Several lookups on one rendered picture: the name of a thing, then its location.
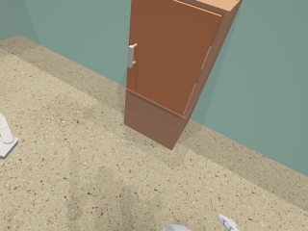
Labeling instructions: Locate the left robot hand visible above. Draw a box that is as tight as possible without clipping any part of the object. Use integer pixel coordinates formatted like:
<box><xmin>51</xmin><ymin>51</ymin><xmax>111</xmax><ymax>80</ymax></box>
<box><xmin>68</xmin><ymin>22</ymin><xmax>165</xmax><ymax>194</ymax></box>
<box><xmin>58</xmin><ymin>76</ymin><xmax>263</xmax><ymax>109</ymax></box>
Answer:
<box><xmin>0</xmin><ymin>113</ymin><xmax>18</xmax><ymax>160</ymax></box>

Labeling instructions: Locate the handle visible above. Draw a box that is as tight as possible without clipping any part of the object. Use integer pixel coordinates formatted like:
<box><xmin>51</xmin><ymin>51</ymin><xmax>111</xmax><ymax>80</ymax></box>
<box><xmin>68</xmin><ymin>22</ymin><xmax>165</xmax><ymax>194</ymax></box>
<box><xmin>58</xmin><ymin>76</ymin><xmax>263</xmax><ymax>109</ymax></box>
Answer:
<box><xmin>127</xmin><ymin>43</ymin><xmax>138</xmax><ymax>68</ymax></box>

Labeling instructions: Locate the cupboard door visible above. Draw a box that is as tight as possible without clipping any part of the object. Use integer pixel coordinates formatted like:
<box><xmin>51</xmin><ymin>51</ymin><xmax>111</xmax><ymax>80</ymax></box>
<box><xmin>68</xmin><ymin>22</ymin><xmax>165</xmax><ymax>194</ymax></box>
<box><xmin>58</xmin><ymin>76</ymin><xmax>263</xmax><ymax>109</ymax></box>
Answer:
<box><xmin>127</xmin><ymin>0</ymin><xmax>222</xmax><ymax>116</ymax></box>

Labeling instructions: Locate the right robot hand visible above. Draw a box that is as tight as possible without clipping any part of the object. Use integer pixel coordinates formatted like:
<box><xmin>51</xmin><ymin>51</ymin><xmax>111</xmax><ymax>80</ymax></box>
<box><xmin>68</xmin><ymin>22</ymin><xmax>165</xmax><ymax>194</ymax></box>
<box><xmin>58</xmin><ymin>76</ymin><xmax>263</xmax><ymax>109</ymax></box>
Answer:
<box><xmin>217</xmin><ymin>214</ymin><xmax>239</xmax><ymax>231</ymax></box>

